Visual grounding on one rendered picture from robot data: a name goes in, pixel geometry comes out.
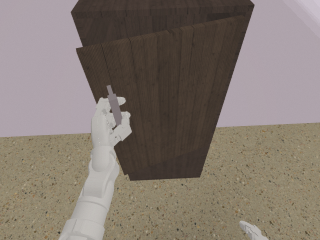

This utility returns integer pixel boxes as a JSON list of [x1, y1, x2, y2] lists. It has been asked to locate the left robot hand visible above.
[[91, 97, 132, 149]]

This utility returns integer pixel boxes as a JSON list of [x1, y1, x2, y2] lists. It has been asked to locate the cupboard door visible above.
[[76, 15, 246, 175]]

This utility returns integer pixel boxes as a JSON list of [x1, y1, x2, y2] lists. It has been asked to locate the handle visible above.
[[106, 85, 122, 126]]

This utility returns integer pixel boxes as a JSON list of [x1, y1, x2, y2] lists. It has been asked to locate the left robot forearm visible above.
[[58, 145, 120, 240]]

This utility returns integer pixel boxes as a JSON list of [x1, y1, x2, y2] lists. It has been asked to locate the right robot hand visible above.
[[239, 220, 268, 240]]

